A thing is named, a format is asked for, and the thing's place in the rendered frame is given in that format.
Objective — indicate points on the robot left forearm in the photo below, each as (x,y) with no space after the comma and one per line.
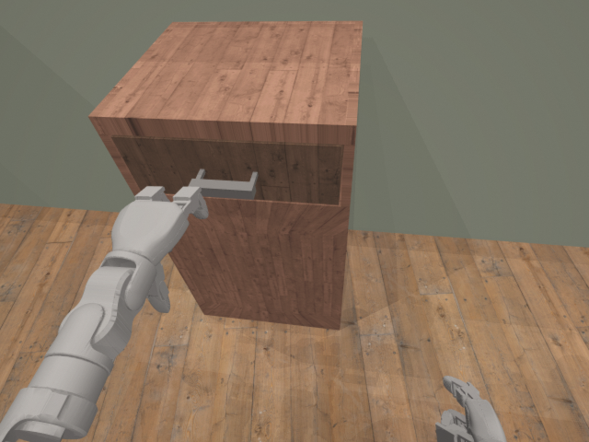
(60,401)

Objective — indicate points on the cabinet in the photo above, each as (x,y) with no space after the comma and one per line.
(275,81)

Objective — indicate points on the robot left hand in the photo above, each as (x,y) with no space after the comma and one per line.
(152,225)

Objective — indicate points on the drawer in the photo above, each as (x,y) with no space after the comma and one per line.
(288,172)

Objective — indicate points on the handle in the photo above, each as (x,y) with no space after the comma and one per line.
(226,188)

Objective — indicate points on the robot right hand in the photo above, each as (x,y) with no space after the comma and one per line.
(481,421)

